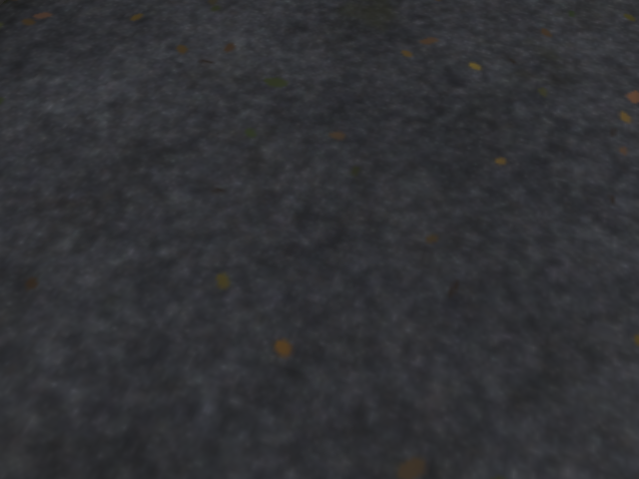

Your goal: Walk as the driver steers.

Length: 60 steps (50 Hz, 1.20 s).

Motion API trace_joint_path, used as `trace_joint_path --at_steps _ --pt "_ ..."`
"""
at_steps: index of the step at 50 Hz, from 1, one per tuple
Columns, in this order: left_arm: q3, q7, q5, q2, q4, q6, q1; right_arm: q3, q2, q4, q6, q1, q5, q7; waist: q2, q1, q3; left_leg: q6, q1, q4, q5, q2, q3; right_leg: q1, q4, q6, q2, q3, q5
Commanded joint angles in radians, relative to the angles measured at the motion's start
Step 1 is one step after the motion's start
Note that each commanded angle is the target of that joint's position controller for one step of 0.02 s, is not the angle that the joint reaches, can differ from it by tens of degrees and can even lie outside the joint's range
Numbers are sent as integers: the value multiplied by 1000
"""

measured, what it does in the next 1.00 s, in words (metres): walks ahead: right foot, then left foot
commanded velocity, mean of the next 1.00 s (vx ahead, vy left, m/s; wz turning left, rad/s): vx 0.07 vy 0.00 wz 0.14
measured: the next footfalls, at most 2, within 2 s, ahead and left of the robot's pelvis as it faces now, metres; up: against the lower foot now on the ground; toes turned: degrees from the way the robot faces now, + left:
right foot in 0.46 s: +0.27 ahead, -0.11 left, +0.00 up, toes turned +21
left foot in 0.80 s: +0.16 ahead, +0.12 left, +0.00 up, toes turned +4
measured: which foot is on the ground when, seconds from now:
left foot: down 0.00-0.48, up 0.50-0.78, down 0.80-1.00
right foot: up 0.00-0.44, down 0.46-0.82, up 0.84-1.00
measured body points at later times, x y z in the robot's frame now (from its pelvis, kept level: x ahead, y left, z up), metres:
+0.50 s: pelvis +0.15 -0.02 +0.01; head +0.18 -0.02 +0.46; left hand +0.25 +0.29 -0.08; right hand +0.37 -0.26 -0.09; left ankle +0.10 +0.07 -0.71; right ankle +0.23 -0.12 -0.72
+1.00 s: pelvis +0.15 +0.00 +0.03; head +0.19 +0.02 +0.47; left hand +0.27 +0.31 -0.09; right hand +0.29 -0.28 -0.07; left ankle +0.12 +0.11 -0.72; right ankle +0.16 -0.14 -0.64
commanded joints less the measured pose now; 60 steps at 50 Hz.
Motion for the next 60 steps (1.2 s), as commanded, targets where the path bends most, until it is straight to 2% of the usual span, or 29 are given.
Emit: trace_joint_path --at_steps 1,2,5,10,15,18,20,22,23,24,25,26,27,28,29,32,36,39,40,41,42,43,44,45,47,52,57,59,60 --pt "11 6 -11 109 -115 -46 -55 -47 -173 -36 -18 182 11 -7 1 -86 -279 239 623 -246 569 291 -442 -507 248 -31 7 134 64" --pt "19 18 12 121 -106 -34 -53 -38 -140 -49 -15 120 16 -13 -1 -52 -218 207 484 -267 553 254 -374 -457 181 -30 -20 134 120" --pt "27 27 20 113 -118 10 -14 -36 -147 -74 -12 72 -12 -23 31 10 -206 200 289 -309 652 209 -306 -322 94 -20 -10 133 187" --pt "16 33 27 86 -159 31 -96 -40 -166 -73 8 107 9 -56 61 -10 -222 164 309 -290 580 174 -303 -376 -116 14 32 151 330" --pt "11 21 17 89 -201 36 -205 -39 -173 -80 39 119 8 -76 100 -51 -190 123 326 -273 325 157 -390 -363 -315 20 71 181 390" --pt "12 12 14 98 -215 26 -227 -38 -170 -88 52 121 6 -77 120 -59 -175 125 346 -225 334 156 -454 -328 -391 14 101 189 327" --pt "15 6 12 104 -220 15 -212 -35 -166 -101 58 107 10 -77 135 -51 -179 117 367 -186 382 150 -502 -277 -461 0 117 189 293" --pt "15 -6 14 106 -198 4 -134 -19 -138 -114 60 68 14 -80 138 -6 -198 72 371 -122 386 124 -472 -136 -650 -35 100 154 448" --pt "16 -9 27 120 -197 -2 -118 -6 -104 -111 57 95 6 -81 104 -8 -211 29 319 -82 303 85 -441 -5 -725 -68 34 193 650" --pt "15 -7 49 158 -214 -1 -124 16 -42 -109 51 155 -25 -82 -62 -51 -259 -23 239 59 42 -6 -337 136 -722 -140 -136 367 966" --pt "2 -6 76 133 -197 8 -141 13 -48 -104 47 240 -22 -81 -273 -117 -243 -89 126 132 -424 -91 -269 160 -695 -328 -268 543 1166" --pt "-23 -13 57 51 -199 7 -141 5 -115 -86 46 230 -33 -80 -245 -87 -242 -139 110 207 -482 -26 -247 141 -725 -388 -290 607 1075" --pt "-28 -20 44 41 -195 6 -136 -4 -139 -77 49 181 -26 -79 -198 -60 -224 -161 101 228 -451 -8 -225 144 -718 -357 -234 549 996" --pt "-18 -24 31 77 -186 12 -132 -7 -128 -62 54 156 -22 -80 -155 -56 -215 -178 91 220 -423 -4 -200 146 -711 -316 -179 506 902" --pt "-8 -23 13 116 -190 20 -146 -8 -126 -64 60 134 -23 -79 -146 -53 -184 -193 79 196 -378 9 -190 129 -712 -292 -161 498 849" --pt "26 -13 2 199 -201 52 -136 -2 -87 -54 58 96 0 -78 -162 -36 -157 -192 141 65 -304 -34 -121 88 -722 -252 -82 452 743" --pt "34 -1 -7 185 -209 72 -116 -7 -80 -43 48 84 11 -86 -207 -20 -182 -172 169 -24 -241 -50 -122 111 -736 -258 -76 511 642" --pt "36 15 -21 174 -222 92 -139 -11 -75 -19 29 130 11 -73 -206 -56 -188 -135 291 -234 -80 -54 -93 55 -708 -224 -43 509 583" --pt "34 22 -23 163 -227 97 -132 -17 -95 -12 25 145 7 -68 -185 -59 -197 -112 382 -276 -19 -20 -103 -18 -683 -193 -19 490 523" --pt "25 24 -16 132 -238 97 -127 -31 -147 -13 26 179 -10 -71 -95 -62 -204 -56 482 -304 8 116 -205 -151 -584 -145 29 433 397" --pt "15 19 -17 92 -277 89 -143 -51 -236 -5 33 166 -33 -68 214 -31 -136 72 446 -358 118 282 -408 -327 -432 -88 177 233 145" --pt "33 17 -3 150 -261 78 -115 -38 -191 -40 26 109 -59 -67 232 -42 -131 171 412 -370 265 410 -496 -360 -189 -50 151 208 -48" --pt "52 12 -8 192 -236 77 -79 -22 -143 -58 19 68 -55 -72 148 -21 -122 171 393 -354 346 395 -435 -363 -41 -39 131 223 -28" --pt "57 13 -11 182 -210 87 -39 -16 -127 -67 15 24 -38 -77 103 7 -112 128 392 -327 374 336 -342 -365 23 -25 125 214 19" --pt "46 14 -7 142 -204 105 -29 -9 -118 -59 10 22 -10 -82 100 -5 -91 100 427 -301 453 290 -241 -411 80 8 108 199 109" --pt "15 -14 -15 97 -295 109 -146 -24 -163 -34 36 105 -12 -92 147 -77 -104 121 507 -301 446 289 -146 -375 -150 39 60 101 175" --pt "22 -38 -14 123 -333 119 -129 -40 -212 -36 38 90 8 -72 175 -70 -113 103 444 -265 435 321 -92 -187 -381 -12 70 14 197" --pt "31 -41 -11 124 -324 125 -71 -40 -210 -34 31 64 29 -65 160 -27 -119 56 409 -183 393 310 -54 -73 -566 -59 95 -15 325" --pt "43 -33 -7 145 -311 125 -22 -33 -182 -16 23 101 30 -61 113 -10 -140 2 350 -87 319 271 -6 51 -671 -93 114 6 446"
Over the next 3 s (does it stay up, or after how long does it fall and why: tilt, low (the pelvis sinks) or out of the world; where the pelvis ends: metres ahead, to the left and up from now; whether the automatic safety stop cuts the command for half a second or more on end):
stays up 0.32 -0.10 0.03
